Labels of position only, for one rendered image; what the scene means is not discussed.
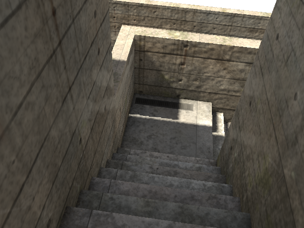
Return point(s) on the stairs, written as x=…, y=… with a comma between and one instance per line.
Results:
x=144, y=189
x=219, y=131

